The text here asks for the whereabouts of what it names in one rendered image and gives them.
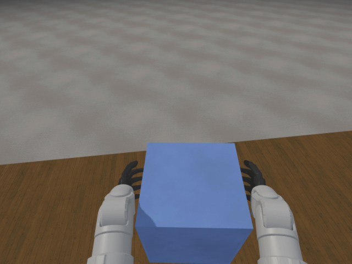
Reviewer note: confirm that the left robot forearm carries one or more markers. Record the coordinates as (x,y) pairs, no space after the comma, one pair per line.
(114,228)

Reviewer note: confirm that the robot right hand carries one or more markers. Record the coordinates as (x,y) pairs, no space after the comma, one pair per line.
(256,177)

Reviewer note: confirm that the carton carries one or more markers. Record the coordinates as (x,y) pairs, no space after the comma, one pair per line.
(192,205)

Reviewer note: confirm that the right robot forearm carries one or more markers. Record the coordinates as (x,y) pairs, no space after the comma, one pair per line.
(275,228)

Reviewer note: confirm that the robot left hand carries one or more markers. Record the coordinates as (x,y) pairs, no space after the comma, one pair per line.
(127,176)

